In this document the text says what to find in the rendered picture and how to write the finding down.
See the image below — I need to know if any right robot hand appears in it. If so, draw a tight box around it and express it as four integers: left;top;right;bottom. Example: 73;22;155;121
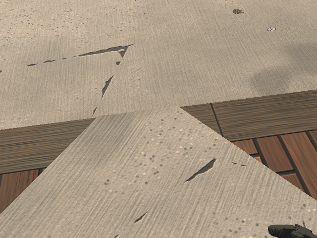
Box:
267;224;317;238

